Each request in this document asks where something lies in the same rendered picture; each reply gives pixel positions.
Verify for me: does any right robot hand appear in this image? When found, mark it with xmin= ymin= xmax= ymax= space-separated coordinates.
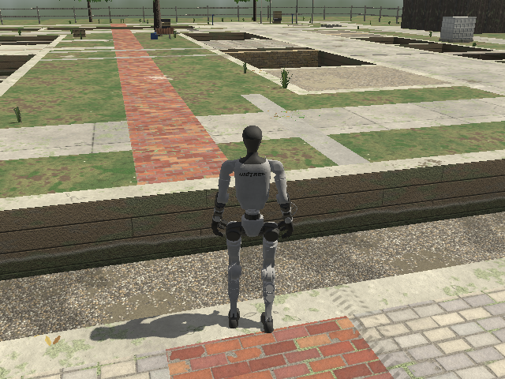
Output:
xmin=278 ymin=221 xmax=294 ymax=238

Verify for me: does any robot right thigh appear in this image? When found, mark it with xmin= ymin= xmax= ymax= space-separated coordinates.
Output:
xmin=261 ymin=222 xmax=279 ymax=282

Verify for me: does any right robot forearm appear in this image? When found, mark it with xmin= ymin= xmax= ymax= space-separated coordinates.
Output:
xmin=279 ymin=192 xmax=293 ymax=223

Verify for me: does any left robot hand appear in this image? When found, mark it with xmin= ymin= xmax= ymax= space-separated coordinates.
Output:
xmin=211 ymin=220 xmax=228 ymax=237

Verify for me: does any left robot foot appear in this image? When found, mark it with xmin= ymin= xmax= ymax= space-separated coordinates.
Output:
xmin=228 ymin=308 xmax=240 ymax=328

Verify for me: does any left robot forearm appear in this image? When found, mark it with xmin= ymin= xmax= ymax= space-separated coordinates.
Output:
xmin=212 ymin=192 xmax=226 ymax=222

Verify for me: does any right robot upper arm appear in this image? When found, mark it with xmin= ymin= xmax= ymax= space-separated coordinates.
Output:
xmin=269 ymin=159 xmax=289 ymax=204

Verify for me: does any left robot upper arm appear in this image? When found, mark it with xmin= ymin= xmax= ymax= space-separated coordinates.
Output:
xmin=217 ymin=159 xmax=236 ymax=204

